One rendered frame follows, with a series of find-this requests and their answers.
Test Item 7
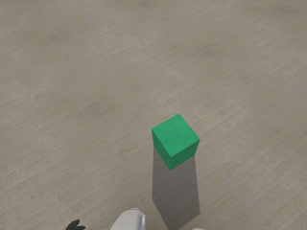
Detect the left robot thigh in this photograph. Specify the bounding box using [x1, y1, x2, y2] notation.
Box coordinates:
[110, 210, 146, 230]

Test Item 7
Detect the carton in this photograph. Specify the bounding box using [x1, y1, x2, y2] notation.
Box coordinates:
[152, 113, 200, 170]

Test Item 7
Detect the robot left hand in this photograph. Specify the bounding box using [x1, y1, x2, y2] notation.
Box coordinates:
[65, 219, 85, 230]

